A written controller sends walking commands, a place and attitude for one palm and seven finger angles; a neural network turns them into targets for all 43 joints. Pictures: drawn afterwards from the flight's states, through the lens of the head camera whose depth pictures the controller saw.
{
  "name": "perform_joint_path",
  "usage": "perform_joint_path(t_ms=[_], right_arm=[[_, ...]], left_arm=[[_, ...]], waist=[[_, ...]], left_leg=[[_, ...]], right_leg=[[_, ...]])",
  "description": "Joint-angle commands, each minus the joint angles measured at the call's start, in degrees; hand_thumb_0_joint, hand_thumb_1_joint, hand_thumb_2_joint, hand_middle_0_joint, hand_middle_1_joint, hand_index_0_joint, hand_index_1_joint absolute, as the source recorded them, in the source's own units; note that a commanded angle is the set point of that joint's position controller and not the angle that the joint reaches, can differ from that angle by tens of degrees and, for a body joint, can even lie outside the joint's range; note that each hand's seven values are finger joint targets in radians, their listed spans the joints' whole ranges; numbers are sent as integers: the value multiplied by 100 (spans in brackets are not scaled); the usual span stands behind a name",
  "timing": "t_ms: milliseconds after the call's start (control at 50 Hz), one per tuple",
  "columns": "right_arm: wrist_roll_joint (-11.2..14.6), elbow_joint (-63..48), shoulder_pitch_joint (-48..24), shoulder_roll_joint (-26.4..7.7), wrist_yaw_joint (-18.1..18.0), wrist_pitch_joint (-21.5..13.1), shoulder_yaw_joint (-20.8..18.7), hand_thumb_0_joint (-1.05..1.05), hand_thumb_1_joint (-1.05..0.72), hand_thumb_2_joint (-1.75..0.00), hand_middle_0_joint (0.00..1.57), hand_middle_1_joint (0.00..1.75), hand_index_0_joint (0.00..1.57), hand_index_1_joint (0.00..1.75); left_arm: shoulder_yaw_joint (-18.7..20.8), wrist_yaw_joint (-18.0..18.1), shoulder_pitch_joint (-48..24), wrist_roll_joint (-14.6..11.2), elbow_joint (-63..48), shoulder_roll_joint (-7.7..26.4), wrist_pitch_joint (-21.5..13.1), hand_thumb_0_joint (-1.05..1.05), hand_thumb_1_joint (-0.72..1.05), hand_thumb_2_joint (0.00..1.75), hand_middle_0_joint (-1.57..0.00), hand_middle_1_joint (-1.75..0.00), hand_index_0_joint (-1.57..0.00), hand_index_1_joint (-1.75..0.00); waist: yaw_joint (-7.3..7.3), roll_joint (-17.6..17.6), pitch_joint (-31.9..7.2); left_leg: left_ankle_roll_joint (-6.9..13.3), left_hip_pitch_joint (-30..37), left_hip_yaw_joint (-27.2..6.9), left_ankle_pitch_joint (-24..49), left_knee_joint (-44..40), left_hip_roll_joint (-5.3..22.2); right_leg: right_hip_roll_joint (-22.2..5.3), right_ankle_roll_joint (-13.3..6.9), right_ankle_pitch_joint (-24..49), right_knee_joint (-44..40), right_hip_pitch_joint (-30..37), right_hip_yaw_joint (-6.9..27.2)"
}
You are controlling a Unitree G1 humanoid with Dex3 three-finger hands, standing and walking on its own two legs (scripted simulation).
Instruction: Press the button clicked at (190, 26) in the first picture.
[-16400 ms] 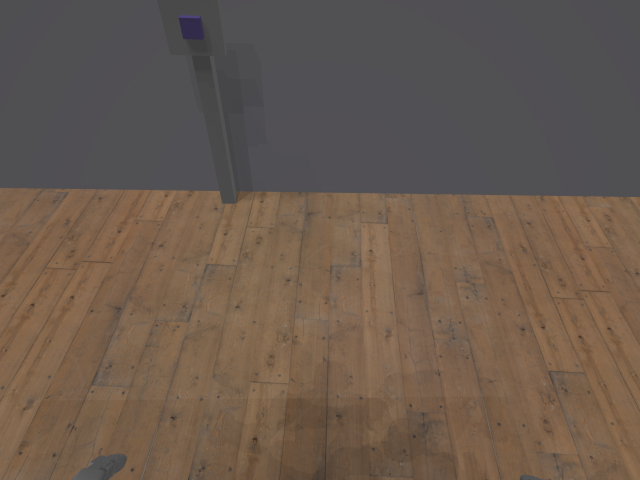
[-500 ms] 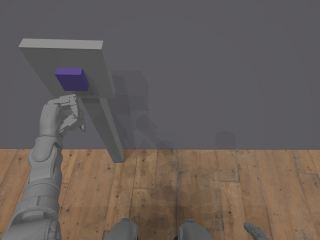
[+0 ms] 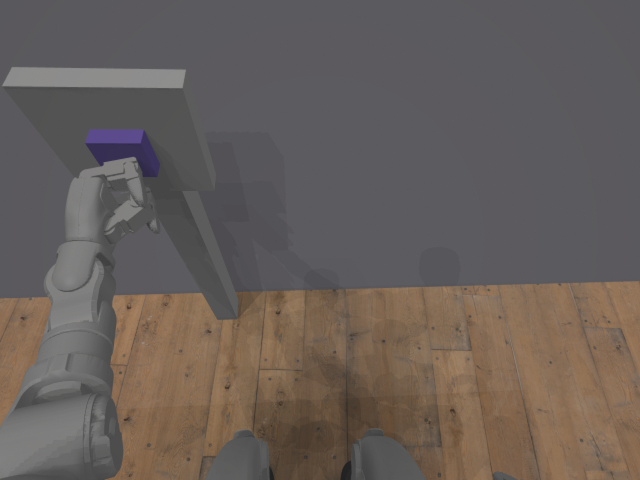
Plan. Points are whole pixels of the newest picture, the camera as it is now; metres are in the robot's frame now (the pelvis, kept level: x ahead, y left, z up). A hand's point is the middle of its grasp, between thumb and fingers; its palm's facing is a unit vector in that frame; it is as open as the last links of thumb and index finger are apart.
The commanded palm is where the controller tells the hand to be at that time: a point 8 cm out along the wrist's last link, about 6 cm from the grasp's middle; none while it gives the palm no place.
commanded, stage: press the button with the knuckle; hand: left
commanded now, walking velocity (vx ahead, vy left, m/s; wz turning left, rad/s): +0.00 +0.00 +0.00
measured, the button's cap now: (125, 152) +0.50 +0.23 +0.08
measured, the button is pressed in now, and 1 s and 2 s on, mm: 0 9 0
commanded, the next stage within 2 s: hold the button down briefly in 0.54 s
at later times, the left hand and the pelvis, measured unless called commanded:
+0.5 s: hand (149, 200) +0.45 +0.21 +0.05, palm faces +0.05 -1.00 -0.04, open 3.2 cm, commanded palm +0.45 +0.25 +0.05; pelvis -0.02 +0.00 -0.01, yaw +1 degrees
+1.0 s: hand (143, 198) +0.45 +0.21 +0.05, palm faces +0.02 -1.00 -0.04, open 3.0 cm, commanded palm +0.45 +0.25 +0.05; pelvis -0.05 +0.00 -0.02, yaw +1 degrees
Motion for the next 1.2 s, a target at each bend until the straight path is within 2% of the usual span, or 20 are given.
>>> perform_joint_path(t_ms=[0, 40, 80, 140, 220, 260, 300, 400, 480, 540, 580, 600, 660, 720, 780, 920, 940, 1080, 1160, 1180], right_arm=[[30, -392, 522, -918, -66, -115, -338, 0, -90, -90, 20, 30, 20, 30], [24, -371, 526, -925, -64, -102, -335, 0, -90, -90, 20, 30, 20, 30], [25, -338, 537, -927, -74, -88, -334, 0, -90, -90, 20, 30, 20, 30], [10, -314, 546, -913, -58, -84, -322, 0, -90, -90, 20, 30, 20, 30], [7, -237, 568, -956, -96, -62, -286, 0, -90, -90, 20, 30, 20, 30], [12, -242, 529, -931, -104, -71, -263, 0, -90, -90, 20, 30, 20, 30], [-5, -187, 554, -952, -112, -90, -254, 0, -90, -90, 20, 30, 20, 30], [-30, -176, 601, -982, -111, -116, -239, 0, -90, -90, 20, 30, 20, 30], [-1, -127, 614, -1041, -172, -147, -187, 0, -90, -90, 20, 30, 20, 30], [8, -131, 647, -1063, -207, -195, -168, 0, -90, -90, 20, 30, 20, 30], [-6, -131, 692, -1048, -200, -229, -162, 0, -90, -90, 20, 30, 20, 30], [-10, -99, 727, -1081, -204, -233, -164, 0, -90, -90, 20, 30, 20, 30], [16, -101, 701, -1090, -211, -270, -130, 0, -90, -90, 20, 30, 20, 30], [7, -109, 749, -1152, -227, -318, -126, 0, -90, -90, 20, 30, 20, 30], [-9, -95, 784, -1136, -217, -368, -119, 0, -90, -90, 20, 30, 20, 30], [-14, -81, 827, -1196, -221, -463, -96, 0, -90, -90, 20, 30, 20, 30], [-15, -92, 823, -1206, -231, -465, -98, 0, -90, -90, 20, 30, 20, 30], [-59, -189, 855, -1171, -145, -443, -156, 0, -90, -90, 20, 30, 20, 30], [-48, -310, 770, -1099, -74, -369, -196, 0, -90, -90, 20, 30, 20, 30], [-54, -337, 764, -1105, -63, -349, -215, 0, -90, -90, 20, 30, 20, 30]], left_arm=[[66, -21, -2436, -102, -1293, 1143, -509, 0, 90, 90, -130, -150, -130, -150], [136, 18, -2377, -83, -1166, 1209, -486, 0, 90, 90, -130, -150, -130, -150], [61, 60, -2579, -21, -1131, 1207, -510, 0, 90, 90, -130, -150, -130, -150], [51, 116, -2815, 20, -1190, 1226, -585, 0, 90, 90, -130, -150, -130, -150], [258, 114, -3179, 40, -745, 1544, -624, 0, 90, 90, -130, -150, -130, -150], [117, 91, -3411, 67, -599, 1420, -645, 0, 90, 90, -130, -150, -130, -150], [58, 89, -3737, 111, -519, 1434, -687, 0, 90, 90, -130, -150, -130, -150], [140, 73, -3929, 100, -359, 1562, -701, 0, 90, 90, -130, -150, -130, -150], [340, 57, -4411, 81, -65, 1992, -617, 0, 90, 90, -130, -150, -130, -150], [391, -6, -4648, 110, -35, 2233, -588, 0, 90, 90, -130, -150, -130, -150], [258, -41, -4824, 79, -131, 2081, -601, 0, 90, 90, -130, -150, -130, -150], [383, -43, -4769, 70, -50, 2215, -578, 0, 90, 90, -130, -150, -130, -150], [214, -66, -4918, 33, 126, 2097, -466, 0, 90, 90, -130, -150, -130, -150], [365, -23, -4988, 67, 118, 2365, -442, 0, 90, 90, -130, -150, -130, -150], [192, 11, -5104, 126, 129, 2197, -423, 0, 90, 90, -130, -150, -130, -150], [88, 110, -5262, 120, 246, 2116, -329, 0, 90, 90, -130, -150, -130, -150], [172, 126, -5196, 159, 311, 2234, -314, 0, 90, 90, -130, -150, -130, -150], [269, 144, -4698, 160, 37, 2063, -353, 0, 90, 90, -130, -150, -130, -150], [51, 148, -4141, 130, -473, 1635, -440, 0, 90, 90, -130, -150, -130, -150], [155, 168, -3889, 112, -463, 1657, -455, 0, 90, 90, -130, -150, -130, -150]], waist=[[-112, 479, -2606], [-88, 503, -2515], [-180, 408, -2442], [-157, 658, -2571], [-267, 292, -2372], [-315, 440, -2271], [-354, 744, -2368], [-406, 655, -2724], [-572, 251, -2319], [-593, 572, -2464], [-619, 849, -2678], [-598, 794, -2763], [-693, 744, -2359], [-680, 726, -2517], [-729, 921, -2499], [-810, 783, -2417], [-762, 741, -2358], [-536, 910, -2702], [-368, 973, -2805], [-323, 812, -2824]], left_leg=[[29, 2031, -463, 2294, -613, -211], [34, 1969, -447, 2215, -629, -227], [58, 1931, -476, 2156, -604, -211], [32, 2088, -495, 2154, -615, -225], [69, 1708, -495, 1795, -571, -223], [68, 1649, -495, 1594, -575, -244], [47, 1823, -565, 1569, -552, -229], [67, 1797, -576, 1592, -444, -231], [146, 1049, -544, 920, -378, -237], [146, 963, -519, 812, -310, -238], [136, 1237, -575, 967, -296, -239], [118, 1276, -613, 972, -293, -219], [122, 971, -606, 508, -334, -218], [135, 931, -630, 363, -329, -217], [133, 1053, -680, 336, -351, -211], [129, 917, -747, -129, -417, -205], [120, 816, -747, -233, -424, -202], [98, 1271, -755, 251, -494, -225], [55, 1720, -746, 603, -635, -205], [67, 1731, -737, 698, -628, -207]], right_leg=[[210, -30, 1957, -629, 834, 247], [202, -33, 1916, -667, 856, 255], [212, -30, 1852, -650, 737, 257], [207, -44, 1771, -648, 688, 248], [213, -12, 1602, -671, 694, 297], [207, -20, 1414, -695, 587, 306], [212, -47, 1239, -641, 305, 280], [219, -25, 1263, -605, 347, 307], [221, 18, 795, -709, 409, 431], [214, 19, 669, -674, 343, 485], [231, -11, 728, -614, 184, 441], [237, -7, 704, -595, 163, 400], [231, 8, 354, -666, -16, 413], [232, 4, 222, -636, -46, 409], [236, -12, 195, -588, -251, 360], [221, 7, -78, -585, -442, 330], [220, 2, -155, -575, -435, 335], [221, -52, 133, -574, -285, 270], [240, -77, 352, -612, -152, 192], [246, -80, 414, -632, -65, 194]])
